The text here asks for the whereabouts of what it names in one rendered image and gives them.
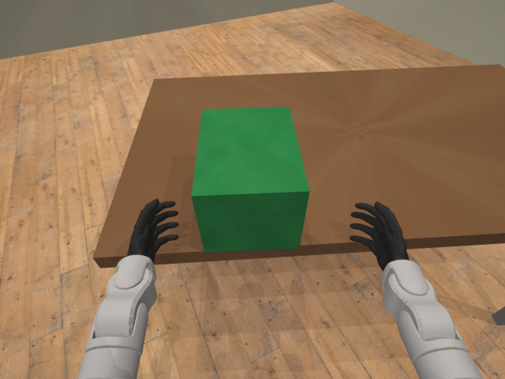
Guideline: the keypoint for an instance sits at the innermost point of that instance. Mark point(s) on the carton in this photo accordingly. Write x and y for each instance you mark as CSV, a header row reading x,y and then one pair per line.
x,y
250,190

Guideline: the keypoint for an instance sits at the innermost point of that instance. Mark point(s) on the right robot hand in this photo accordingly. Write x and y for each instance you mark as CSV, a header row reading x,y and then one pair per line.
x,y
388,243

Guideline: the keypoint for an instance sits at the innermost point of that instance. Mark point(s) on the left robot hand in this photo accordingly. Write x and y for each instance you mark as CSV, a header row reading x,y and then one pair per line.
x,y
144,240

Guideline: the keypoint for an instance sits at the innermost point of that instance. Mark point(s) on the robot left forearm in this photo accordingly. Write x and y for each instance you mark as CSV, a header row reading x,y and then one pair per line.
x,y
116,341

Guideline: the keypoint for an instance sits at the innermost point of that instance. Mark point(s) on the table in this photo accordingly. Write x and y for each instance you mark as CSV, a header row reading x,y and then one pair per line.
x,y
428,143

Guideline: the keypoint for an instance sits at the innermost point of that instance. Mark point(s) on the robot right forearm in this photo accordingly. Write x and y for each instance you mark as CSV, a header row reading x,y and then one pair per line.
x,y
432,341

